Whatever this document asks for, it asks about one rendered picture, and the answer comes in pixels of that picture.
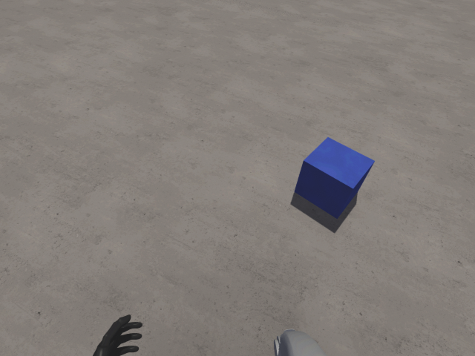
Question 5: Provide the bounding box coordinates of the carton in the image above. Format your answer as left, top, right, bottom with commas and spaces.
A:
294, 137, 375, 219

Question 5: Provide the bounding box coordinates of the right robot thigh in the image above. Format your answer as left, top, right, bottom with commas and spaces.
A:
274, 331, 327, 356

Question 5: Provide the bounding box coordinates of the robot left hand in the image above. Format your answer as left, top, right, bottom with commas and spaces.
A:
93, 315, 143, 356

